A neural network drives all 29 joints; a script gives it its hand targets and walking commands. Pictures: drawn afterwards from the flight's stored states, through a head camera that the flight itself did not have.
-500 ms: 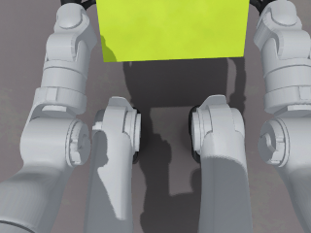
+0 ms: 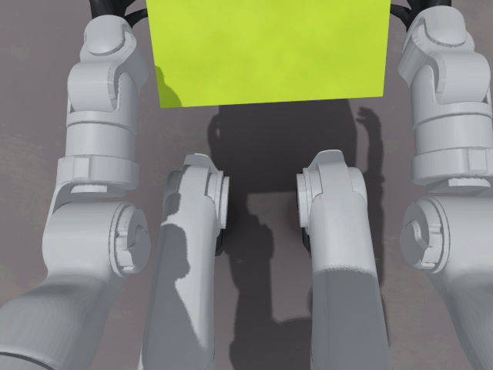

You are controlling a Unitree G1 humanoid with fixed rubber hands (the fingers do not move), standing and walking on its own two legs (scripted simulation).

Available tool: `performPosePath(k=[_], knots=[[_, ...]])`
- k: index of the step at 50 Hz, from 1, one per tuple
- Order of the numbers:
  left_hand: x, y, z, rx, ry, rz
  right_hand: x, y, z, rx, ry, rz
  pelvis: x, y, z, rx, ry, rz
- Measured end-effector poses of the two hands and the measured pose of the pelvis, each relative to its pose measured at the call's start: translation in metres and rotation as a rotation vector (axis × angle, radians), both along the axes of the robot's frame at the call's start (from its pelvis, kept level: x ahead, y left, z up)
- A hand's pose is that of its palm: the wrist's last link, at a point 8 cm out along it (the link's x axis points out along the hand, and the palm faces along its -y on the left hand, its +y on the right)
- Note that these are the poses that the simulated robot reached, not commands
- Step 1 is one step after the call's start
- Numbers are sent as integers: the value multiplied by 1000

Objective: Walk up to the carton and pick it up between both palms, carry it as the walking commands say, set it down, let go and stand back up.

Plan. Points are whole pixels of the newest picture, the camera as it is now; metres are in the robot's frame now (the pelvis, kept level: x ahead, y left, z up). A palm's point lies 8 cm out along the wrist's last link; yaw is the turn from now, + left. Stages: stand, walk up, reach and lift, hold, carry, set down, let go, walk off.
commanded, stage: reach and lift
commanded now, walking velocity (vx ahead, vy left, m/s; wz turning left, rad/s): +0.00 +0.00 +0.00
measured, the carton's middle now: (265, 47) +0.51 -0.01 -0.20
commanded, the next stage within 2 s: none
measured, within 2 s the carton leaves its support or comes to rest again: neither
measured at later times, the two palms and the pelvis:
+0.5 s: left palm (77, 10) +0.51 +0.17 -0.03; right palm out of the picture +0.50 -0.20 -0.04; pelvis +0.00 +0.01 +0.05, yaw +0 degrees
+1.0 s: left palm out of the picture +0.49 +0.17 +0.04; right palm out of the picture +0.49 -0.19 +0.03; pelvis +0.00 +0.00 +0.11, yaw -1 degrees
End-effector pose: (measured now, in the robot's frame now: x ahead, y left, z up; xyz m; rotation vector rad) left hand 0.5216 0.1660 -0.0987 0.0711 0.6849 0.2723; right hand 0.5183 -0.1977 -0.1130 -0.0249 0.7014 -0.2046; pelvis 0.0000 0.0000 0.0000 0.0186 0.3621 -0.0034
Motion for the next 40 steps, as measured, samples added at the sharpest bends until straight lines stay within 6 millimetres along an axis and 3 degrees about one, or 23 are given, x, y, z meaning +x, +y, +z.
performPosePath(k=[40], knots=[[-21, 1, 117, -8, -9, -8, -25, 1, 119, -10, -6, -17, 0, 4, 88, -5, -113, -10]])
